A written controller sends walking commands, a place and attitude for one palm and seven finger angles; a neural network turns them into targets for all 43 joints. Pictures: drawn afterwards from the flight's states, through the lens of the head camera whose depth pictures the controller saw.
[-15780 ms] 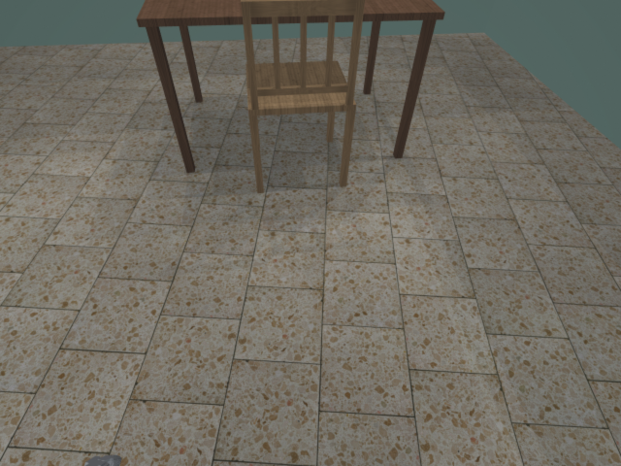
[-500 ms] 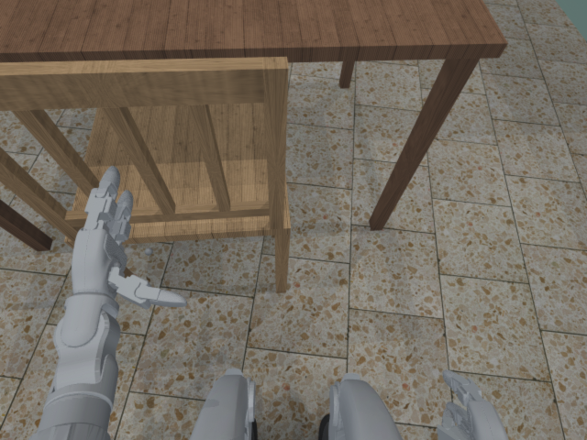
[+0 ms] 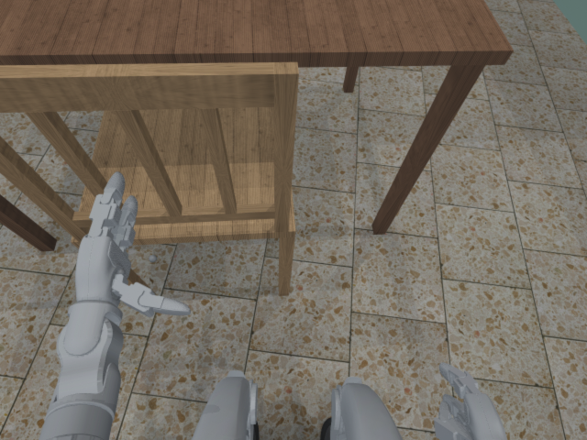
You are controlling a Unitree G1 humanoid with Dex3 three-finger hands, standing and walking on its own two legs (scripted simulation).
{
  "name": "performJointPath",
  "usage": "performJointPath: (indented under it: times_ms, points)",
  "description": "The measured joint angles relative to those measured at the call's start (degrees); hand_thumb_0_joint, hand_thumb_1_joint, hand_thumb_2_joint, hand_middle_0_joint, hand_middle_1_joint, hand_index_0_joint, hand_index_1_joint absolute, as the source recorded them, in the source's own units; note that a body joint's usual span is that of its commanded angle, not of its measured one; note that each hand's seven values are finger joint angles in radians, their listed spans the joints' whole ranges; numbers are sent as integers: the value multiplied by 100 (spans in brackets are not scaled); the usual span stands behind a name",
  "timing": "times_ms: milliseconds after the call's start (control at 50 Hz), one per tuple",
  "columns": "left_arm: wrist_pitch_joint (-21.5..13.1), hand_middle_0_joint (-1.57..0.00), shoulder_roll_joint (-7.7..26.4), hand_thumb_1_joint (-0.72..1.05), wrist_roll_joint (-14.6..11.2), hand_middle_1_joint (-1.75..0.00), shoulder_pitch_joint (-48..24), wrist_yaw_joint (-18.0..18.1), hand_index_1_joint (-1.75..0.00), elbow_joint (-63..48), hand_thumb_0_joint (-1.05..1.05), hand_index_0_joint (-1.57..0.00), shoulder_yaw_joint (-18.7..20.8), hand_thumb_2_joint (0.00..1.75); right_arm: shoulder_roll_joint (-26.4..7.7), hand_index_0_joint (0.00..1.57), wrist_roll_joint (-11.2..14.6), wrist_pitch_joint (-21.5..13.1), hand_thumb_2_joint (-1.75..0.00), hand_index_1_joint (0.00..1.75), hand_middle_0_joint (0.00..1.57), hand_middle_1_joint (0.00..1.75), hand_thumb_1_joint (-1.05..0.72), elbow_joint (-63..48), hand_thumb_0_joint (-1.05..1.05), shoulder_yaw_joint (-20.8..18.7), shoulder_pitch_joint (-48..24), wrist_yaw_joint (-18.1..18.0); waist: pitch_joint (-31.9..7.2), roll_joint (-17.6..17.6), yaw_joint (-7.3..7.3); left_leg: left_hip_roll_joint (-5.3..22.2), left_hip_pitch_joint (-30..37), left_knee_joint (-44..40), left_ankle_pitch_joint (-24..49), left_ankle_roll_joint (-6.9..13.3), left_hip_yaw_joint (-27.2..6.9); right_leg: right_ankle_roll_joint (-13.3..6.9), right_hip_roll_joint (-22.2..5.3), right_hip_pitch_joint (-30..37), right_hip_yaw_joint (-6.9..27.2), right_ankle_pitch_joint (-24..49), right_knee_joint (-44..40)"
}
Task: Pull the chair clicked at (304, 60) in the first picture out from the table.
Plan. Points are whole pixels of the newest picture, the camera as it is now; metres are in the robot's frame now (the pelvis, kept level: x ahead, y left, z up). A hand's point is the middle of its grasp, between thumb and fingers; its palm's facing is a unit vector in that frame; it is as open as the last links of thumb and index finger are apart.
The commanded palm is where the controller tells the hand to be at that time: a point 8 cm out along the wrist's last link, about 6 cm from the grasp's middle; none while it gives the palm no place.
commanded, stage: push the fingers through the gap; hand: left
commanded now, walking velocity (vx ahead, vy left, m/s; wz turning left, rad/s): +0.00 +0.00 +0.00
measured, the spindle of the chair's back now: (155, 169) +0.49 +0.23 +0.01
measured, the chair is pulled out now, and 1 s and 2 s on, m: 0.00 0.00 0.00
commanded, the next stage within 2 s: hook a spindle and tug to test in 1.66 s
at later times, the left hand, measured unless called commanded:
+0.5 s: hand (164, 227) +0.38 +0.19 +0.02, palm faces +0.09 -1.00 -0.04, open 16.9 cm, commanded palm +0.36 +0.24 +0.02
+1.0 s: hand (165, 199) +0.43 +0.20 +0.02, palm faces +0.10 -0.99 -0.04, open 16.9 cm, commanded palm +0.41 +0.25 +0.02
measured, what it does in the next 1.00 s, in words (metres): stands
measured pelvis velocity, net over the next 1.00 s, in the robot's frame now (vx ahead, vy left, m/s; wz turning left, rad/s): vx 0.00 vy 0.00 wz -0.01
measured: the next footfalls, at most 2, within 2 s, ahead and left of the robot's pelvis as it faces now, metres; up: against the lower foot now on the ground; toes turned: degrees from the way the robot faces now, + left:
none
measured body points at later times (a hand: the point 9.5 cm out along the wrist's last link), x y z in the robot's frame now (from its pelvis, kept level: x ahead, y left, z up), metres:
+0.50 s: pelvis +0.00 +0.00 +0.00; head +0.12 +0.01 +0.43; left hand +0.37 +0.24 +0.03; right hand +0.13 -0.26 -0.11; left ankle +0.03 +0.11 -0.62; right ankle +0.02 -0.12 -0.62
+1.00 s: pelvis +0.00 +0.00 +0.00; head +0.13 +0.01 +0.43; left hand +0.42 +0.25 +0.02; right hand +0.09 -0.27 -0.12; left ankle +0.03 +0.11 -0.62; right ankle +0.02 -0.12 -0.62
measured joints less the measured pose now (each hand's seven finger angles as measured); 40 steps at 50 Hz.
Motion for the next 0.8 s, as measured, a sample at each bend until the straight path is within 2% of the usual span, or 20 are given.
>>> performJointPath:
  times_ms: [140, 280, 440, 620, 800]
  points:
    - [8, -7, -29, -50, 46, -8, -18, 58, -8, -45, -1, -6, -49, 30, 3, 21, -11, -1, -90, 30, 20, 30, -90, -9, 1, 1, -17, -9, 6, 1, 2, -8, -15, 17, 0, 7, -2, 7, -7, -10, 0, 0, 12]
    - [24, -7, 42, -50, 123, -8, -465, 118, -8, 286, -1, -6, -11, 30, 1, 21, -23, 8, -90, 30, 20, 30, -90, 60, 1, 31, -20, -29, 5, 11, -14, -15, -100, 68, 5, 5, -15, 3, -13, -90, -11, -2, 65]
    - [120, -7, 146, -50, 163, -8, -950, 143, -8, 693, -1, -6, 94, 30, 6, 21, -20, 83, -90, 30, 20, 30, -90, 102, 1, 45, 76, -19, 30, 22, -95, 8, -127, 26, 31, -2, 8, -3, 10, -137, 13, 35, 30]
    - [44, -7, 270, -50, 246, -8, -1337, 192, -8, 1203, -1, -6, 306, 30, -21, 21, -38, 202, -90, 30, 20, 30, -90, 170, 1, 34, 237, 15, 44, 11, -208, 35, -137, -23, 42, -16, 30, -16, 39, -171, 36, 54, -5]
    - [-64, -7, 457, -50, 240, -8, -1673, 67, -8, 1640, -1, -6, 513, 30, -57, 21, -43, 274, -90, 30, 20, 30, -90, 251, 1, 12, 313, 36, 60, 21, -273, 56, -168, -34, 47, -27, 23, -26, 62, -203, 33, 69, -25]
